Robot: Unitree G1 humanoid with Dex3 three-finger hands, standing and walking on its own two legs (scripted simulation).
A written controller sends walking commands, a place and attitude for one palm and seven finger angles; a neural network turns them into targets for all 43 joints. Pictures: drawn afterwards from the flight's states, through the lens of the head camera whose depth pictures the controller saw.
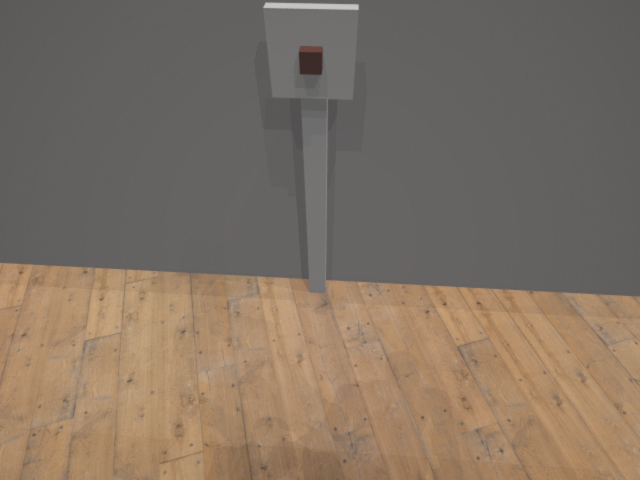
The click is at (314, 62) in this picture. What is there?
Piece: button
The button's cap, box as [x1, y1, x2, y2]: [299, 46, 321, 74]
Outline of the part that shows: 300,46 300,73 321,74 321,47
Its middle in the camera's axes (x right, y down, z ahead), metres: -0.02 -0.36 +0.78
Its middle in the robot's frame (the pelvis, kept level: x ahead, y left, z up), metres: +0.85 +0.06 +0.13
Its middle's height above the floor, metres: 0.91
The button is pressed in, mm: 0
